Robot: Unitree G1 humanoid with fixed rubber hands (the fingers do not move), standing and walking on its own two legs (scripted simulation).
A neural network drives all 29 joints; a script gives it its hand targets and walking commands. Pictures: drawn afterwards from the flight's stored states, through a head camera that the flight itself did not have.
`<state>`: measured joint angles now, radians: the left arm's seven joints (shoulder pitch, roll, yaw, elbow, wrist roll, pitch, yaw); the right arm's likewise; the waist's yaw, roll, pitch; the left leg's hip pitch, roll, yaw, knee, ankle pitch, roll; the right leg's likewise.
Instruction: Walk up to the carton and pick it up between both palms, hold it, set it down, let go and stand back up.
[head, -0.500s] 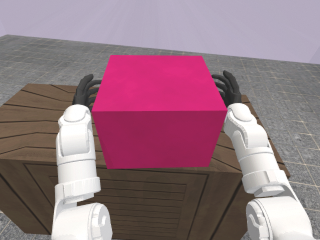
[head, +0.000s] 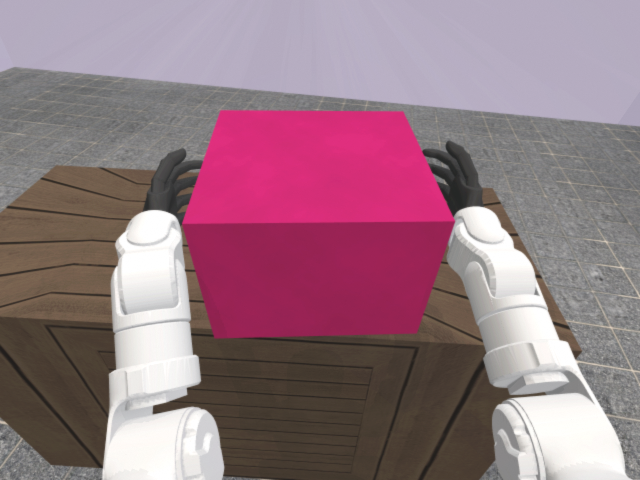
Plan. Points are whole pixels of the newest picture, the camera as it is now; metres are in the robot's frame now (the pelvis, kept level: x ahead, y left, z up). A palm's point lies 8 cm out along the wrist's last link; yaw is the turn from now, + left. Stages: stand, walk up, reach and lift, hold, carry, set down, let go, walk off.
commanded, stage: set down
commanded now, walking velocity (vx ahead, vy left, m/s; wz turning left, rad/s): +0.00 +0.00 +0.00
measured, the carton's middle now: (314, 217) +0.42 +0.00 +0.16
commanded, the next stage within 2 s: none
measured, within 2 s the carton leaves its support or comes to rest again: neither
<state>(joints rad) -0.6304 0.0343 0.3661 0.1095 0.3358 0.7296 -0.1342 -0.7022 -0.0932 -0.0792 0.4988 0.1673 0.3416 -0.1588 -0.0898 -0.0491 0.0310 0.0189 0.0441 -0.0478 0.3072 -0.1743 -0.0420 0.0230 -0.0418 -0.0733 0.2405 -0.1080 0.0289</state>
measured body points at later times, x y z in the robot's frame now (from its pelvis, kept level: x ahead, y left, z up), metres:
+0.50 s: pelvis +0.02 +0.00 +0.00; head +0.00 +0.02 +0.45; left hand +0.41 +0.19 +0.17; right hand +0.41 -0.17 +0.18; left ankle +0.01 +0.14 -0.75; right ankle +0.03 -0.14 -0.75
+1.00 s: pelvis +0.03 +0.00 +0.00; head +0.02 +0.03 +0.45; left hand +0.42 +0.18 +0.15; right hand +0.42 -0.18 +0.17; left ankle +0.01 +0.14 -0.75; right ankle +0.03 -0.14 -0.75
